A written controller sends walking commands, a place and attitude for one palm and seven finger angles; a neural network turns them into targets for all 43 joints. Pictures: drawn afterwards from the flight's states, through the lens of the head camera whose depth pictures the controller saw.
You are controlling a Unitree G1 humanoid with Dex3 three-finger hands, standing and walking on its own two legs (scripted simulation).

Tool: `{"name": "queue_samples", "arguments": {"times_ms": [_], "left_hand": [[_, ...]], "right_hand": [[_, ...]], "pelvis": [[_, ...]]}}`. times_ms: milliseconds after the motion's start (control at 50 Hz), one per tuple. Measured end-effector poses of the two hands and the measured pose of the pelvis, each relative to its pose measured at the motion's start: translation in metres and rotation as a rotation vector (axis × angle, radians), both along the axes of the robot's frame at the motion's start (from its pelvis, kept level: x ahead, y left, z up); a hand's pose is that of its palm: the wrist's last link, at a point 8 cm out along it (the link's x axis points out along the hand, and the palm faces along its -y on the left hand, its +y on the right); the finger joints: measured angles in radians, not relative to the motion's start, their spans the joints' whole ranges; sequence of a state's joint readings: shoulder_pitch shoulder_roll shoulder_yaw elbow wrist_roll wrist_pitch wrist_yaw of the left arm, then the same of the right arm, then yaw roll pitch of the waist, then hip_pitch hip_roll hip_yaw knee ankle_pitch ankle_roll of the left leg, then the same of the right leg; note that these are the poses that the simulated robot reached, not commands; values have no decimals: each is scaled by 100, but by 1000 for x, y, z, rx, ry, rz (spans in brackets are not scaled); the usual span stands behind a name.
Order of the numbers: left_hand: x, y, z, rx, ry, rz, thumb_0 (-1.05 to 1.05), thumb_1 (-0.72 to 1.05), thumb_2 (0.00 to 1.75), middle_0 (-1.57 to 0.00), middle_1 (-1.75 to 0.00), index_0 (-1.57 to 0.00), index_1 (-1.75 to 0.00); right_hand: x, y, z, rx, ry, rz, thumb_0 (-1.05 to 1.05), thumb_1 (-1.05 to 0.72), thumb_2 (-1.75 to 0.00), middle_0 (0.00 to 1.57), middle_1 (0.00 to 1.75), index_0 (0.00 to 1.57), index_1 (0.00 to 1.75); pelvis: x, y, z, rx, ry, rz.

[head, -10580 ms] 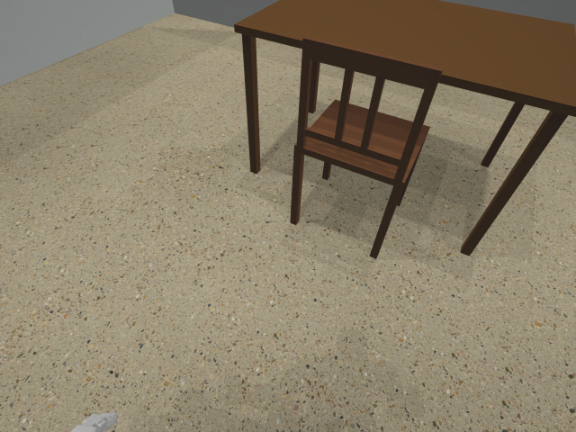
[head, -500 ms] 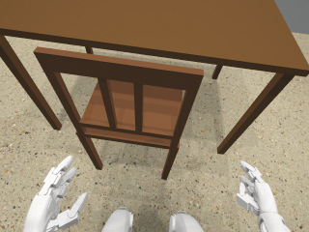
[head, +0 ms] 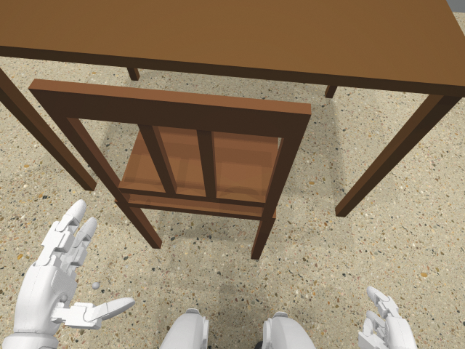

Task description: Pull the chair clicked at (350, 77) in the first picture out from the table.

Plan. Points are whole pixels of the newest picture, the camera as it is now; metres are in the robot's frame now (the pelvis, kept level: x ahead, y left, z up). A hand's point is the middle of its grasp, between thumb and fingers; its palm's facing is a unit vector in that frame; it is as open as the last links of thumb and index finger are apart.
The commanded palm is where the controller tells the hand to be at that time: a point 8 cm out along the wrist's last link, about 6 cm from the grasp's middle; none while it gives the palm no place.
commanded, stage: raise the hand toward the chair's back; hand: left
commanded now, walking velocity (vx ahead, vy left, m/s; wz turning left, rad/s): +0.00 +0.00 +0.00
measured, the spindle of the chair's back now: (161, 161) +0.46 +0.17 -0.02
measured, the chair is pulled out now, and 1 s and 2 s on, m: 0.00 0.00 0.00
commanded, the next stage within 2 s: aim the fingers beside a spindle in 1.12 s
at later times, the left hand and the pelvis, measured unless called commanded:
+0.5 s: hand (81, 282) +0.21 +0.23 +0.03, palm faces -0.05 -1.00 -0.04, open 16.8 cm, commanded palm +0.20 +0.29 +0.05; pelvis -0.01 +0.03 +0.01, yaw +0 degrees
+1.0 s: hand (80, 261) +0.24 +0.23 +0.05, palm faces -0.02 -1.00 -0.08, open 16.9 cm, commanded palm +0.21 +0.28 +0.06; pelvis -0.01 +0.02 +0.01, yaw +0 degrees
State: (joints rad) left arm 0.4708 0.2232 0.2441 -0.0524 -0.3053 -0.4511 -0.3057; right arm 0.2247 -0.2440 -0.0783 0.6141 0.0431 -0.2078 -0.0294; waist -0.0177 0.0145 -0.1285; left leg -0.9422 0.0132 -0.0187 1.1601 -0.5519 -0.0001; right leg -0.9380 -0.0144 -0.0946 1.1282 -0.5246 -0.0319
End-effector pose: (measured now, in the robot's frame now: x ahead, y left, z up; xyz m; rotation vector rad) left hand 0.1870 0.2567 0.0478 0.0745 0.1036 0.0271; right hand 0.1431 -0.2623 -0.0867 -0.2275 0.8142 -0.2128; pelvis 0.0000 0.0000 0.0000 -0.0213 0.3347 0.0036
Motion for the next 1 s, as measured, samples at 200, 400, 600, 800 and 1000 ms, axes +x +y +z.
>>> {"name": "queue_samples", "arguments": {"times_ms": [200, 400, 600, 800, 1000], "left_hand": [[10, -3, -13, -40, -8, -105, 0, -28, 39, -8, -11, -9, -12], [4, 25, 1, -20, -4, -25, 0, -45, 32, -6, -9, -7, -9], [19, 33, 10, -7, -66, -59, -1, -49, 30, -6, -8, -7, -8], [29, 33, 0, -29, 45, -76, -1, -50, 30, -6, -8, -6, -8], [31, 26, 10, 0, -51, -45, -1, -50, 30, -6, -8, -6, -8]], "right_hand": [[20, 22, 18, -32, -103, 43, 1, -90, -90, 20, 30, 19, 30], [34, 71, 28, 50, -145, 134, 1, -90, -90, 20, 30, 20, 30], [17, 66, 30, 4, -96, 143, 1, -90, -90, 20, 30, 20, 30], [0, 47, 33, -14, -56, 79, 1, -90, -90, 20, 30, 20, 30], [5, 40, 28, -5, -54, 102, 1, -90, -90, 20, 30, 20, 30]], "pelvis": [[-10, 17, -4, -24, -15, 0], [-13, 29, 5, -39, -43, 15], [-14, 32, 7, -49, -51, 17], [-8, 32, 14, -44, -48, 8], [-7, 23, 11, -37, -41, 11]]}}
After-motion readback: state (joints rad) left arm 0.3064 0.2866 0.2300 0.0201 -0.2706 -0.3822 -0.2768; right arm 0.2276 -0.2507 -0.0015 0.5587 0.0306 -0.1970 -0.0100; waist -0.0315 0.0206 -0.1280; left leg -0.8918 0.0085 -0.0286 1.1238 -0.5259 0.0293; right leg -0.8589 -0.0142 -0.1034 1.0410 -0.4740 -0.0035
